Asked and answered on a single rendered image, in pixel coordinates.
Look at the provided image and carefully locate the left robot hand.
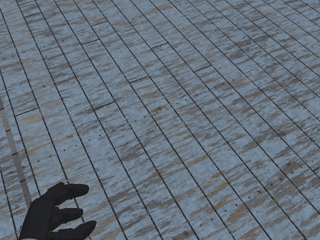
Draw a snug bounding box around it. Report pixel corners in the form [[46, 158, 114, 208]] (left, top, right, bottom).
[[18, 182, 97, 240]]

